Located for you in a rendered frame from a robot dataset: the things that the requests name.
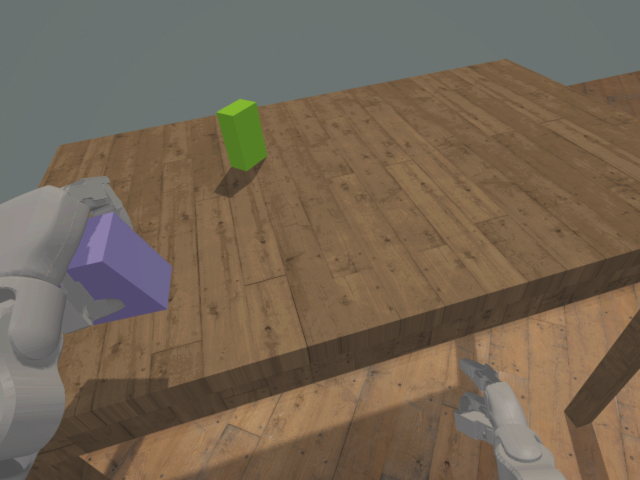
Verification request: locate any robot left hand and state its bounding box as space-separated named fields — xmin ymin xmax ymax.
xmin=0 ymin=176 xmax=133 ymax=334

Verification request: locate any left robot forearm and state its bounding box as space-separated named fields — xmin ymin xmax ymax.
xmin=0 ymin=276 xmax=66 ymax=480

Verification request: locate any table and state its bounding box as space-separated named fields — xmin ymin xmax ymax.
xmin=25 ymin=59 xmax=640 ymax=480

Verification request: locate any sponge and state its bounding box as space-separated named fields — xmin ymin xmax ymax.
xmin=58 ymin=212 xmax=172 ymax=325

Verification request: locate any right robot forearm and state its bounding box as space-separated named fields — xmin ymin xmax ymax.
xmin=493 ymin=424 xmax=566 ymax=480

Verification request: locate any robot right hand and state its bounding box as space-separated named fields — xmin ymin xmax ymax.
xmin=454 ymin=358 xmax=529 ymax=445

